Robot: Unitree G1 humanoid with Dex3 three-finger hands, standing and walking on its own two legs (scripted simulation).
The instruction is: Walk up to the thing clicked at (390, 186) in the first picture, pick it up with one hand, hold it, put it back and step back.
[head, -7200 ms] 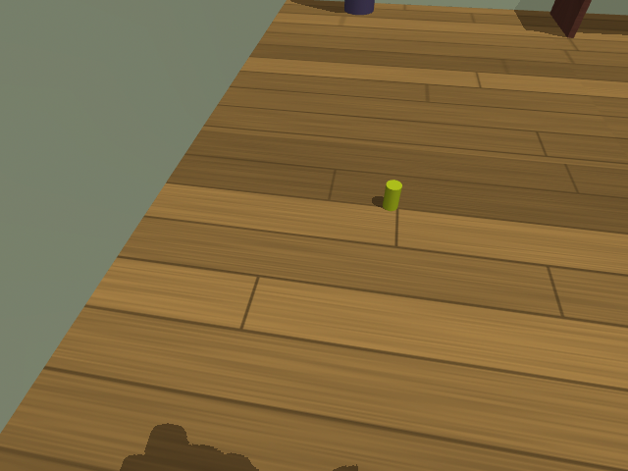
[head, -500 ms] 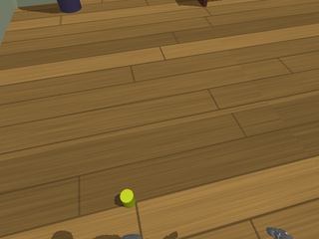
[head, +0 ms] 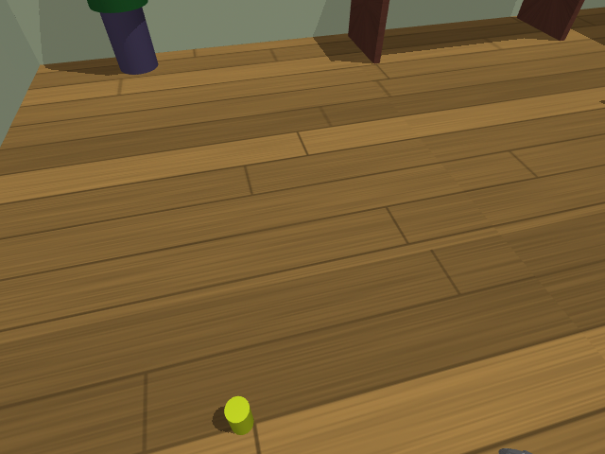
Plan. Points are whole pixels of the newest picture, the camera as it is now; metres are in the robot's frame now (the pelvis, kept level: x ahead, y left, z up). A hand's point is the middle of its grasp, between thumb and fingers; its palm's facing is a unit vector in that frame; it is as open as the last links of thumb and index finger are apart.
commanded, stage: stand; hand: left
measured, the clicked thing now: (239, 416) +0.37 +0.20 -0.72
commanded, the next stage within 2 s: none
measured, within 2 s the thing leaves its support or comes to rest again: neither
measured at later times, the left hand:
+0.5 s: hand out of the picture +0.06 +0.24 -0.15, palm faces -0.03 -0.94 -0.34, open 7.4 cm
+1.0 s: hand out of the picture +0.05 +0.24 -0.15, palm faces -0.03 -0.94 -0.34, open 7.4 cm
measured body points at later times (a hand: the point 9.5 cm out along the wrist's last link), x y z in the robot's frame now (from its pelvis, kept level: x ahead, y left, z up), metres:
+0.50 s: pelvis -0.02 -0.01 +0.00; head -0.01 -0.01 +0.45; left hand +0.06 +0.29 -0.13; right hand +0.06 -0.31 -0.13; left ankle +0.01 +0.11 -0.75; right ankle -0.02 -0.13 -0.75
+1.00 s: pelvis -0.02 -0.01 +0.00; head -0.01 -0.01 +0.45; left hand +0.05 +0.29 -0.13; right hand +0.05 -0.31 -0.13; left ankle +0.01 +0.11 -0.75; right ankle -0.02 -0.13 -0.75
